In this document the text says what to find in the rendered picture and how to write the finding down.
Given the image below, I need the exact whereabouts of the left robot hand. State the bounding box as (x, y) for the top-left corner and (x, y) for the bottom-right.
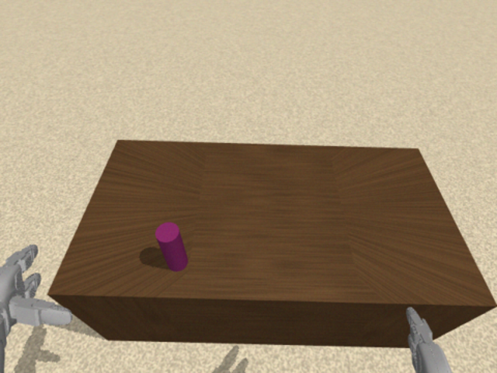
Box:
(0, 245), (72, 326)

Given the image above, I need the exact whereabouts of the right robot hand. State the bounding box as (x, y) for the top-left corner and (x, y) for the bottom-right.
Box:
(406, 307), (452, 373)

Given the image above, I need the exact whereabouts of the can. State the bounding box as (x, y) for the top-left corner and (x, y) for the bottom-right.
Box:
(155, 222), (188, 271)

